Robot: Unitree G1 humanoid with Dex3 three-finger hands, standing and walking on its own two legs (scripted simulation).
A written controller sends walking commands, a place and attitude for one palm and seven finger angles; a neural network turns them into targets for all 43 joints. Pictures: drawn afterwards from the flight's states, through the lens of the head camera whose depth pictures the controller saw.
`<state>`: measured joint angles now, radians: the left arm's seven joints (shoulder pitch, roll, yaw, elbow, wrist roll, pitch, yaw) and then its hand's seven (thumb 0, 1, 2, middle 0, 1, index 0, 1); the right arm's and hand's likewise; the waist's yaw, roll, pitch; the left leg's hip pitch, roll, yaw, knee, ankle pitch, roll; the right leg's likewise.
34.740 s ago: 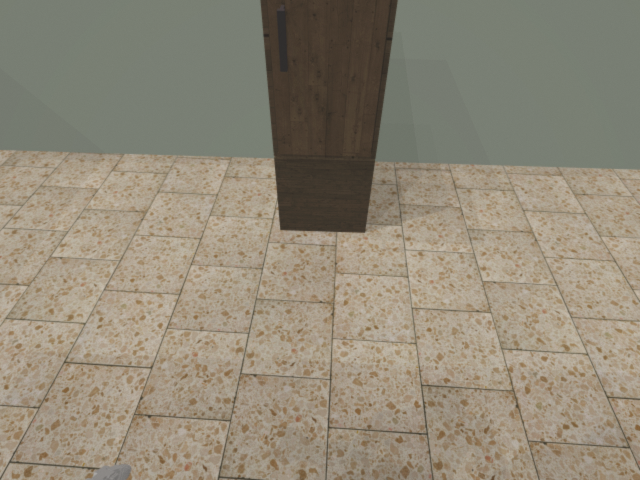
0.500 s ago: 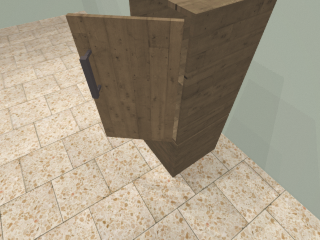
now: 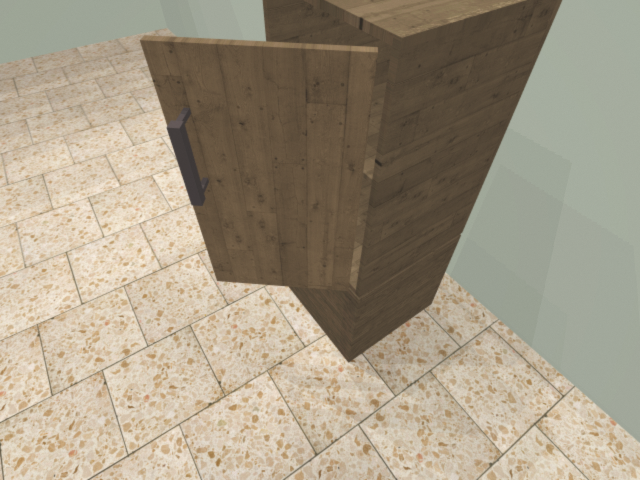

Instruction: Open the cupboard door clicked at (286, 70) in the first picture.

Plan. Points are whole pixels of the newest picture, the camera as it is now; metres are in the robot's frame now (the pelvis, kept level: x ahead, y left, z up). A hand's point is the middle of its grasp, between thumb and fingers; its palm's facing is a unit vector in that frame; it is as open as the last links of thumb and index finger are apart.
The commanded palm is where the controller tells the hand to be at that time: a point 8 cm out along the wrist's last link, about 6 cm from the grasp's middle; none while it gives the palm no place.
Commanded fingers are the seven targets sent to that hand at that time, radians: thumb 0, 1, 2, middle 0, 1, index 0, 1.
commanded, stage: shuffle to correct the standing spot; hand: left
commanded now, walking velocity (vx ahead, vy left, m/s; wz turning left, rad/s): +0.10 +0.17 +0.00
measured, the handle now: (191, 159) +0.59 +0.26 +0.07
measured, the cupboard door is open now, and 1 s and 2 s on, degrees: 50 50 50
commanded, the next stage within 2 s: come to a stop and stand still in 0.26 s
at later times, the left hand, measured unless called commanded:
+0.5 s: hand out of the picture +0.06 +0.22 -0.18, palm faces +0.04 -0.97 -0.24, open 7.4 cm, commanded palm none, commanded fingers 0.00 0.90 0.90 -0.20 -0.30 -0.20 -0.30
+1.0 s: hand out of the picture +0.09 +0.17 -0.17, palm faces +0.06 -0.98 -0.21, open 7.2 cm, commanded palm none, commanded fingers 0.00 0.90 0.90 -0.20 -0.30 -0.20 -0.30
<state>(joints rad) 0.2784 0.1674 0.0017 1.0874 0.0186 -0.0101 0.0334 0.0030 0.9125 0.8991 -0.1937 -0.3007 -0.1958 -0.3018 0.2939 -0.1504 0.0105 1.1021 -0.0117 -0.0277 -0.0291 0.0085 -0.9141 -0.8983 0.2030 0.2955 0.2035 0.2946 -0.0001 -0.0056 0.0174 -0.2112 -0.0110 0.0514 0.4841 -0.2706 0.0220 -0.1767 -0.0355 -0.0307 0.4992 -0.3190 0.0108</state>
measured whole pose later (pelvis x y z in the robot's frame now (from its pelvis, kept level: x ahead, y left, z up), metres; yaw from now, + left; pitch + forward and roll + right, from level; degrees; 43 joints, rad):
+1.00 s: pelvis +0.05 -0.01 +0.00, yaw +2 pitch +0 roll +1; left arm 0.21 0.17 0.01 1.05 0.01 -0.01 0.04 -0.01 0.94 0.90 -0.20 -0.30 -0.20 -0.30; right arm 0.27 -0.14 0.01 1.11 -0.01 -0.02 -0.04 0.01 -0.92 -0.90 0.20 0.30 0.20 0.29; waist 0.01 -0.02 0.01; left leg -0.11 -0.01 0.03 0.41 -0.30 0.01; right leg -0.23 0.02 -0.09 0.47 -0.24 -0.07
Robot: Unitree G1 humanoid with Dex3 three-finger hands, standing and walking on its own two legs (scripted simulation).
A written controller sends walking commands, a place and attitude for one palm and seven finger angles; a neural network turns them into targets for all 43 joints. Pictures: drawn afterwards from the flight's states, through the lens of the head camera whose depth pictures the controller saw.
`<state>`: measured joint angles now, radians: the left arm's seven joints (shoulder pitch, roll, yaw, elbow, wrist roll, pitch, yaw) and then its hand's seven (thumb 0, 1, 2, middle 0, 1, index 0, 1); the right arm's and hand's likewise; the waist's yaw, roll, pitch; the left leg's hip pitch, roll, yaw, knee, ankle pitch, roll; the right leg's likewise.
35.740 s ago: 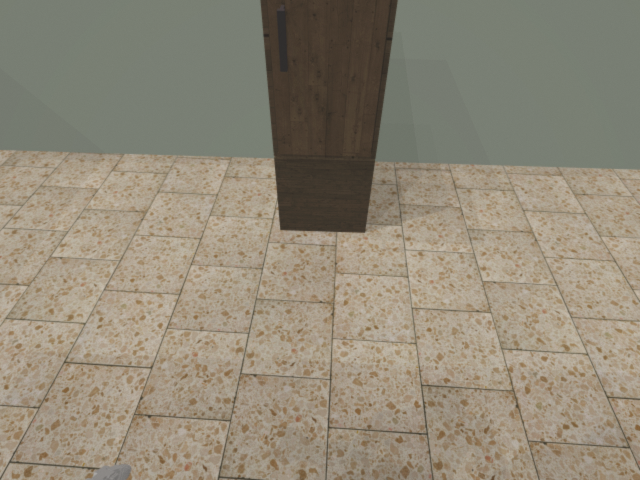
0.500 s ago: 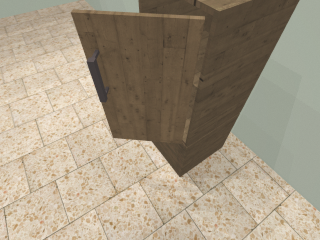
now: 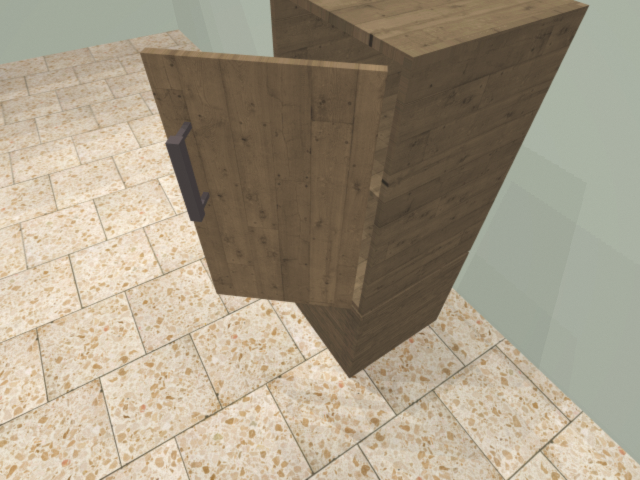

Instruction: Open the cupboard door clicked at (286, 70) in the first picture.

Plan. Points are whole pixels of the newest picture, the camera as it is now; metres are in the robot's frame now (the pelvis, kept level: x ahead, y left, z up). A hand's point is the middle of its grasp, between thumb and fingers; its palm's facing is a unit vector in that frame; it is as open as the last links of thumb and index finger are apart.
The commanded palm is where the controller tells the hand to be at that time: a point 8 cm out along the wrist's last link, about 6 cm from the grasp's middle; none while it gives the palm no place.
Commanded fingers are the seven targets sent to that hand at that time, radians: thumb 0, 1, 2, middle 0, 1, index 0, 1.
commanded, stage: come to a stop and stand still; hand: left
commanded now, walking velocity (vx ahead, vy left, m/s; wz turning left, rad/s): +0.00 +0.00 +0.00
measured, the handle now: (191, 174) +0.55 +0.25 +0.06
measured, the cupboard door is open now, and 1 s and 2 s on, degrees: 50 50 50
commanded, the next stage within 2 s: look again from close up in 0.44 s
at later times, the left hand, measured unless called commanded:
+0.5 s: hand out of the picture -0.04 +0.14 -0.18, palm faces +0.06 -0.99 -0.16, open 7.4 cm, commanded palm none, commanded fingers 0.00 0.90 0.90 -0.20 -0.30 -0.20 -0.30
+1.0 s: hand out of the picture -0.04 +0.20 -0.18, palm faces +0.07 -0.98 -0.19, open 7.3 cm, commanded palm none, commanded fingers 0.00 0.90 0.90 -0.20 -0.30 -0.20 -0.30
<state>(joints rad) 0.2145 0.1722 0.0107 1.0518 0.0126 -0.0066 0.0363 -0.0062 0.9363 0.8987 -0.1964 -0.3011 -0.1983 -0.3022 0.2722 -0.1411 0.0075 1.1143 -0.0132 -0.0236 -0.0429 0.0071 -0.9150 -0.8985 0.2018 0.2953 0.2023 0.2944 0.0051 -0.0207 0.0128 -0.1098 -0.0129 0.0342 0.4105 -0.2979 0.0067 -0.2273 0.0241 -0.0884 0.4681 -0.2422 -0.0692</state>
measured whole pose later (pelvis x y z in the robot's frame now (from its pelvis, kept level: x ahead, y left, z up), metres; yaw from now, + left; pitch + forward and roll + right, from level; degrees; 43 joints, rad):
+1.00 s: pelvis -0.04 +0.03 +0.00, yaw +1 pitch -1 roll +0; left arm 0.33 0.14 0.01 1.07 0.02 -0.01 0.04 0.00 0.92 0.90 -0.19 -0.30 -0.20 -0.30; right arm 0.38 -0.11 0.01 1.06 -0.02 -0.02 -0.03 0.01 -0.91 -0.90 0.20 0.30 0.20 0.29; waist 0.00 0.00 -0.02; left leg -0.20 -0.06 0.07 0.46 -0.25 0.08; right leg -0.27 -0.03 -0.09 0.48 -0.19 -0.02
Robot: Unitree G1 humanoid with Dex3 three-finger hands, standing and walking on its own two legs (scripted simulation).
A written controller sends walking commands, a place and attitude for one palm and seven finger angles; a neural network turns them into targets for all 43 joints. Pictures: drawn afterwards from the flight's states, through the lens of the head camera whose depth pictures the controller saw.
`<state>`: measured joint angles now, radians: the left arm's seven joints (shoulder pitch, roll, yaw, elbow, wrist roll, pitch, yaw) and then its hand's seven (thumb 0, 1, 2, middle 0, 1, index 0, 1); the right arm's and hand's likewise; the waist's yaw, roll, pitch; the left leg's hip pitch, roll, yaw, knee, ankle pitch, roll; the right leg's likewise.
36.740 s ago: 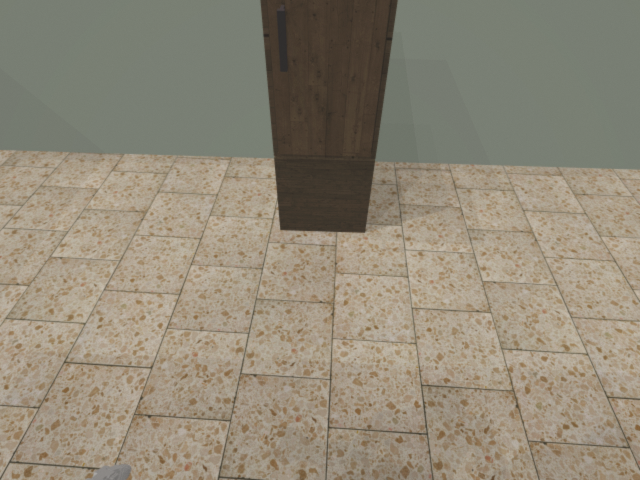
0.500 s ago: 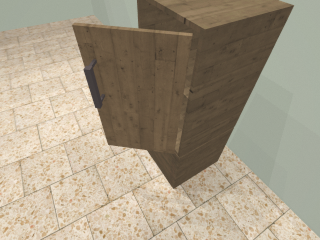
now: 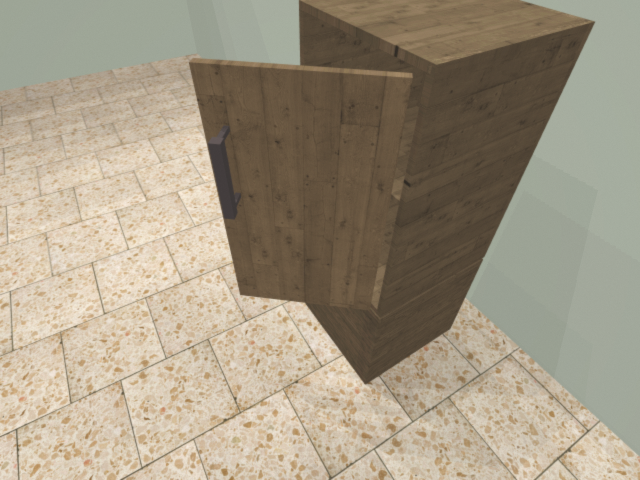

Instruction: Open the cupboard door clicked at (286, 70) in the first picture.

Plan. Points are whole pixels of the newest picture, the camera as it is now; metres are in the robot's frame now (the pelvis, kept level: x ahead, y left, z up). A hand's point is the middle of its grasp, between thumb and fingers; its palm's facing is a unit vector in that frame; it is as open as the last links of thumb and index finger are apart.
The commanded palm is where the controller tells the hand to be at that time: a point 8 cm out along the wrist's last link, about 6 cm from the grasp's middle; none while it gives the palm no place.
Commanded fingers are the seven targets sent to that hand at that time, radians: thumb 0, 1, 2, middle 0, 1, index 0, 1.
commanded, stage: come to a stop and stand still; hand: left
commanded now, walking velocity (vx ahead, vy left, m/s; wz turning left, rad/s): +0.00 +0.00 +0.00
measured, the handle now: (227, 174) +0.59 +0.20 +0.06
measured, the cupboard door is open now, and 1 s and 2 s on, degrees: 50 50 50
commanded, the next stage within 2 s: look again from close up in 1.18 s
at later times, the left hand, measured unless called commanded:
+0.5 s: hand out of the picture -0.02 +0.15 -0.18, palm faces +0.02 -0.99 -0.14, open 7.4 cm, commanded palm none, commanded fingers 0.00 0.90 0.90 -0.20 -0.30 -0.20 -0.30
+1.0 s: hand out of the picture +0.06 +0.17 -0.17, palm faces +0.01 -0.98 -0.21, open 7.3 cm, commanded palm none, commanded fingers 0.00 0.90 0.90 -0.20 -0.30 -0.20 -0.30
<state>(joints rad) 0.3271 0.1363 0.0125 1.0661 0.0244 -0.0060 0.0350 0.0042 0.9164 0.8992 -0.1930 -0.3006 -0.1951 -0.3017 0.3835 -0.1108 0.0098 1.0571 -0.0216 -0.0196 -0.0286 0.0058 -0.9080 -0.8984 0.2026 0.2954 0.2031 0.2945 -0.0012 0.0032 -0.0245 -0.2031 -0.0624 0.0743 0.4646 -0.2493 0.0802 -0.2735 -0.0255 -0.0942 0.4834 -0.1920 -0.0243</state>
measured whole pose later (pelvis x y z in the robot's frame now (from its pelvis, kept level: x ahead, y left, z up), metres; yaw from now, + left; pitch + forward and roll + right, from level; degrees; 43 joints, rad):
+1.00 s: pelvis +0.04 +0.00 +0.00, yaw -1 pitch -1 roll +0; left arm 0.27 0.15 -0.01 1.10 0.01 -0.02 0.04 0.01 0.93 0.90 -0.19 -0.30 -0.20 -0.30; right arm 0.30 -0.16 0.03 1.11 -0.01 -0.04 -0.03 0.01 -0.91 -0.90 0.20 0.30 0.20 0.29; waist 0.00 0.01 0.02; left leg -0.11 -0.06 0.08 0.40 -0.28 0.07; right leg -0.20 -0.02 -0.08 0.47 -0.25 -0.02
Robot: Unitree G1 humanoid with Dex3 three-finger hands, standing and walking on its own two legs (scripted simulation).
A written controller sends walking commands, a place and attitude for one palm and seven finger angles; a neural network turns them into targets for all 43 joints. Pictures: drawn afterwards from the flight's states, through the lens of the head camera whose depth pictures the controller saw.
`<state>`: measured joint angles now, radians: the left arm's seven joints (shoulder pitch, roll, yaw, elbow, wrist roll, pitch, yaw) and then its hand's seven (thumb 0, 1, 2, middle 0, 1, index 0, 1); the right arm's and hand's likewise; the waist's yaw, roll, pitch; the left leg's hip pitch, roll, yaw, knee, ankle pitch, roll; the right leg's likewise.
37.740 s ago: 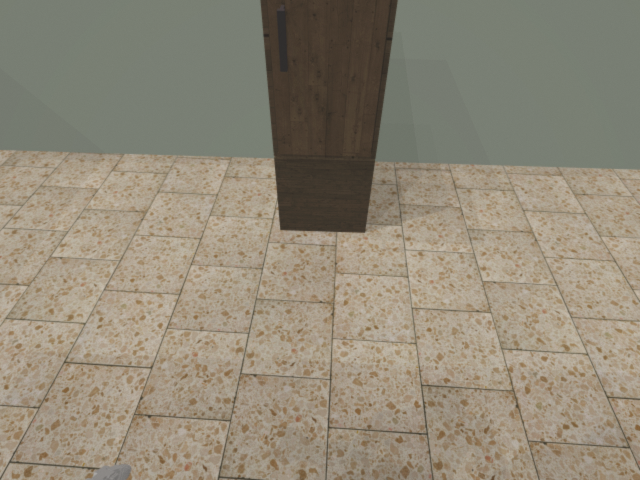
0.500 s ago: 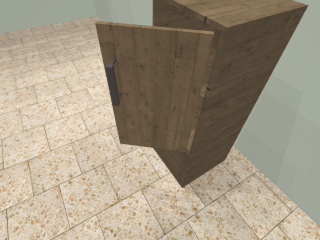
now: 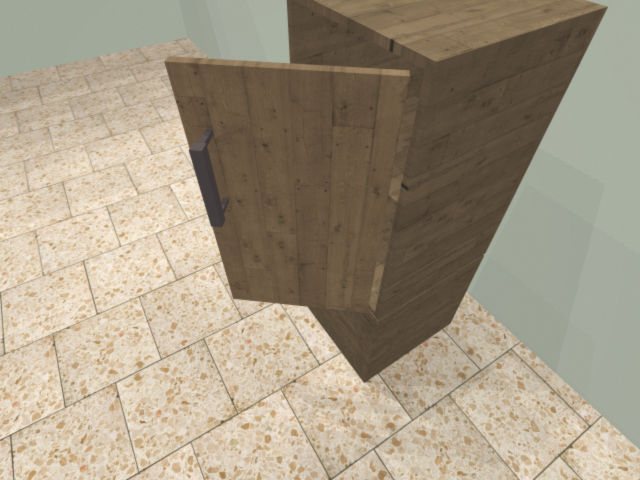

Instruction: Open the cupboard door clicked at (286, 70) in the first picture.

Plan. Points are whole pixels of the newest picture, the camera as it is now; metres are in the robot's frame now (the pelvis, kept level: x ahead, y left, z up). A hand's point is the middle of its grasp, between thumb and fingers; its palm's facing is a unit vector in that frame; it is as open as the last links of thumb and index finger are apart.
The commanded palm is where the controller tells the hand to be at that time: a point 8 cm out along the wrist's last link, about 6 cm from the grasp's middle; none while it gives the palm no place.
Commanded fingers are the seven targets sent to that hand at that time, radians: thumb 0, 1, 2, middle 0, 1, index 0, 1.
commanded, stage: come to a stop and stand still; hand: left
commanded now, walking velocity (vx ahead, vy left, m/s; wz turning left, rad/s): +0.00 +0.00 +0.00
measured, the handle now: (212, 180) +0.55 +0.22 +0.06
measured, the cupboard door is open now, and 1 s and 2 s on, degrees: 50 50 50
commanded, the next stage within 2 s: look again from close up in 0.18 s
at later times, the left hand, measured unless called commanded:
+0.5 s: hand out of the picture -0.01 +0.15 -0.18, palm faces +0.04 -0.98 -0.17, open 7.3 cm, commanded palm none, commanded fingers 0.00 0.90 0.90 -0.20 -0.30 -0.20 -0.30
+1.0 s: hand out of the picture +0.06 +0.18 -0.13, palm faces +0.20 -0.95 -0.25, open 7.2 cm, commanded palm +0.11 +0.20 -0.06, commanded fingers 0.00 0.76 0.84 -0.21 -0.39 -0.21 -0.39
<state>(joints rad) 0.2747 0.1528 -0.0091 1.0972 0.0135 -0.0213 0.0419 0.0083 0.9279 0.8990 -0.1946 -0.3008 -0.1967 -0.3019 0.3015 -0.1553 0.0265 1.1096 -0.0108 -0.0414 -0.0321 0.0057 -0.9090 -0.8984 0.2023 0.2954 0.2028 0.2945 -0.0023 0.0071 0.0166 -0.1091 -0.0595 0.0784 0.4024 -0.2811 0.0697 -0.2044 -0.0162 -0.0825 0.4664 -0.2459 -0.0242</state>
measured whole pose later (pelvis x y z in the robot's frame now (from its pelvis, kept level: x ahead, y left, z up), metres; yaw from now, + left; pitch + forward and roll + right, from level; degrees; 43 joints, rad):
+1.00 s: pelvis +0.00 -0.01 +0.00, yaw +1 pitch +0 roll +1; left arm 0.50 0.18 0.00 0.53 -0.10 0.06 0.11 0.06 0.97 0.89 -0.20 -0.31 -0.20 -0.31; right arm 0.38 -0.17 0.02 1.00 0.02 -0.17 -0.07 0.03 -0.93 -0.90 0.21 0.30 0.21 0.29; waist 0.01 0.00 0.00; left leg -0.13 -0.05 0.07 0.43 -0.30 0.04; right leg -0.23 -0.01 -0.09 0.50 -0.27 -0.04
